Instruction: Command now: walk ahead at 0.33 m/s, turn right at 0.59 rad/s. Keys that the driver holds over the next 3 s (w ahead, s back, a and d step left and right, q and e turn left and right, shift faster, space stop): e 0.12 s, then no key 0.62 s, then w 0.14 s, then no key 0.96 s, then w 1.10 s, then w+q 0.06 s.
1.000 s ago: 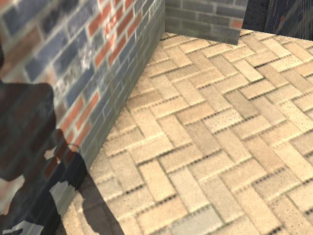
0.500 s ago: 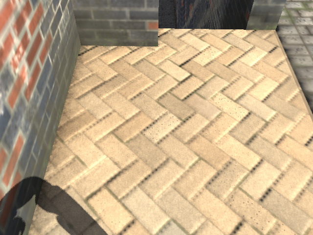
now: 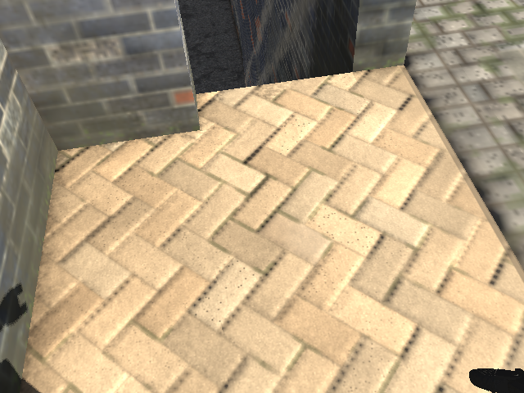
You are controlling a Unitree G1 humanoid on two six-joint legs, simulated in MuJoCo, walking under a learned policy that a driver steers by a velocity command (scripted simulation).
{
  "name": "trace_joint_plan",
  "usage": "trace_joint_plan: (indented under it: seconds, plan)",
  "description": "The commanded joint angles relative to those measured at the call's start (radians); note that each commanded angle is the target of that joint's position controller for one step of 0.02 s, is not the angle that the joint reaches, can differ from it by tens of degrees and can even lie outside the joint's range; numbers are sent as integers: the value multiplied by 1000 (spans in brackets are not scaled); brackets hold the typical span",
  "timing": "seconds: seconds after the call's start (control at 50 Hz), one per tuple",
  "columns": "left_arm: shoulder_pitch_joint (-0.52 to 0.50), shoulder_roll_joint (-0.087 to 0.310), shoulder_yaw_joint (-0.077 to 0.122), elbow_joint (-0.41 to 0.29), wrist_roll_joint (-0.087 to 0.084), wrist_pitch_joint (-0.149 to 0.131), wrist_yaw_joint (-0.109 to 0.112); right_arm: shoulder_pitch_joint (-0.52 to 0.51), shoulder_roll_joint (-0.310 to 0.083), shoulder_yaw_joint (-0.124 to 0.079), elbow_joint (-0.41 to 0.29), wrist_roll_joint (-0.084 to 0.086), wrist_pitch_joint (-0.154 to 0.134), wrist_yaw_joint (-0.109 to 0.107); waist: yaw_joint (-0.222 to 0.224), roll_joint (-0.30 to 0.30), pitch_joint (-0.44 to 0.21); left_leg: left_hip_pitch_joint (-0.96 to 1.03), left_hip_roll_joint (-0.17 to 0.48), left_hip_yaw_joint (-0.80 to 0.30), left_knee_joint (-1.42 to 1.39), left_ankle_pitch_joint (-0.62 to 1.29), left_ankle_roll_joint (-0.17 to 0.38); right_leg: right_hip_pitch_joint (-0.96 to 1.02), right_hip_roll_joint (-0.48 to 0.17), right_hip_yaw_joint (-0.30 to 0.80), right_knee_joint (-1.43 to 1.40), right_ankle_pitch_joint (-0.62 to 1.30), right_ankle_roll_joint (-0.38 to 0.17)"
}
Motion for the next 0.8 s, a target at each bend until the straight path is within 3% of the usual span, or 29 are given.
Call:
trace_joint_plan:
  seconds: [0.02, 0.06, 0.1, 0.14, 0.16, 0.18, 0.2, 0.22, 0.24, 0.26, 0.28, 0.3, 0.34, 0.4, 0.46, 0.52, 0.54, 0.56, 0.58, 0.6, 0.62, 0.66, 0.74, 0.76, 0.8]
  plan:
    - [18, 164, 41, -52, -8, 12, 23, -101, -26, 1, -84, 0, -17, 15, 6, -134, 0, 160, -106, 80, -182, 124, -6, -107, -183, 145, -45, 327, -80]
    - [39, 161, 42, -45, -11, 29, 30, -122, -43, -3, -99, 8, -16, 22, 9, -146, -22, 189, -130, 60, -228, 105, 0, -55, -196, 198, 18, 334, -64]
    - [22, 160, 43, -53, -6, 46, 40, -108, -73, -12, -99, 1, -20, 25, -11, -154, -35, 196, -141, 28, -281, 9, 18, 34, -210, 272, 106, 338, -54]
    - [-15, 146, 42, -69, -4, 51, 51, -7, -99, -19, -67, -4, -28, 23, -53, -180, -77, 277, -125, 20, -334, 0, 60, 95, -210, 308, 221, 408, -29]
    - [-44, 126, 33, -84, -4, 50, 50, 84, -115, -22, -44, -17, -36, 19, -101, -156, -137, 431, -86, 27, -404, 167, 98, 76, -159, 272, 349, 432, 3]
    - [-42, 79, 13, -111, 16, 47, 46, 190, -168, -26, -35, -41, -38, 15, -128, -19, -282, 726, 96, -114, -330, 546, 161, -75, -81, 197, 618, 166, 44]
    - [193, 34, 1, -93, 0, 44, 36, 217, -180, -28, -25, -52, -23, 18, -35, 297, -438, 1027, 354, -480, -303, 754, 386, -348, 88, 164, 875, -566, 93]
    - [240, 167, 24, -48, 0, 50, 31, 167, -113, -21, -56, -13, -8, 21, -29, 173, -450, 953, 380, -554, -342, 421, 387, -390, -11, 194, 1004, -512, 114]
    - [105, 206, 37, -53, -8, 65, 38, 107, -60, -6, -81, 4, 6, 16, -63, 77, -293, 823, 304, -415, -366, 261, 330, -443, -42, 148, 1045, -425, 142]
    - [39, 191, 34, -56, -4, 81, 50, 66, -40, 8, -77, 2, 24, 15, -56, -3, -201, 690, 233, -311, -402, 158, 287, -439, -71, 103, 1017, -361, 157]
    - [4, 177, 35, -61, 7, 94, 58, 46, -27, 17, -67, 1, 36, 15, -44, -10, -125, 568, 181, -246, -438, 94, 267, -414, -94, 82, 963, -316, 165]
    - [18, 133, 27, -53, 7, 103, 56, 35, -29, 22, -52, -9, 41, 17, -17, 22, -91, 462, 122, -161, -473, 70, 244, -334, -110, 41, 893, -270, 169]
    - [40, 60, 7, -41, 7, 98, 55, 34, -23, 23, -29, -14, 38, 23, -5, 79, -79, 405, 54, -56, -497, 139, 239, -241, -119, -26, 699, -229, 181]
    - [-25, 49, -3, -54, 15, 87, 56, 68, -64, 9, -3, -2, 37, 20, -37, 100, -136, 468, 89, -64, -475, 217, 273, -163, -136, -43, 486, -207, 185]
    - [-67, 88, 6, -54, 10, 95, 51, 69, -97, 2, 1, 11, 53, 14, -48, 94, -126, 445, 112, -108, -498, -95, 274, -99, -140, -58, 356, -133, 163]
    - [-87, 73, 3, -47, 23, 91, 46, 78, -63, 17, 16, 17, 60, 10, -28, 74, -53, 327, 66, -100, -507, -384, 201, 10, -136, -73, 159, -15, 105]
    - [-93, 98, 4, -61, 37, 91, 42, 109, -47, 25, 29, 12, 56, 12, -28, 35, -52, 282, 48, -85, -494, -423, 151, 70, -192, -4, 108, 46, 72]
    - [-95, 166, 17, -66, 38, 92, 44, 146, -47, 24, 27, -1, 48, 19, -69, -76, -52, 266, -27, -6, -423, -431, 101, 69, -272, 76, 106, 92, 31]
    - [-100, 143, 14, -36, 28, 86, 35, 156, -16, 26, 30, 0, 45, 17, -89, -216, -65, 379, -96, 102, -373, -338, 58, -68, -271, 89, 55, -111, -4]
    - [-132, 83, -2, -45, 31, 77, 26, 125, -24, 25, 38, -3, 45, 14, -80, -203, -27, 449, -96, 108, -340, -268, 39, -150, -250, 89, 10, -213, 4]
    - [-149, 65, -8, -41, 38, 68, 23, 119, -22, 23, 46, 0, 49, 10, -84, -193, -6, 473, -93, 107, -336, -231, 38, -182, -238, 81, 2, -233, 23]
    - [-157, 78, -5, -40, 32, 53, 20, 147, -36, 17, 71, -3, 56, 3, -86, -154, 23, 479, -81, 95, -344, -202, 46, -185, -214, 59, 20, -176, 46]
    - [-102, 93, -1, 1, 20, 53, 28, 156, -28, 16, 105, 3, 48, 4, -73, -92, 11, 474, -76, 93, -339, -156, 48, -123, -195, 32, 69, -33, 52]
    - [-78, 87, 0, 15, 19, 55, 29, 166, -22, 17, 120, 5, 49, 4, -65, -92, -13, 480, -91, 111, -324, -221, 46, -107, -188, 28, 58, -118, 45]
    - [-48, 126, 15, 25, 10, 58, 29, 144, -25, 11, 126, 21, 49, -1, -40, -135, 30, 397, -142, 172, -217, -411, 51, -112, -220, 99, -9, -406, -5]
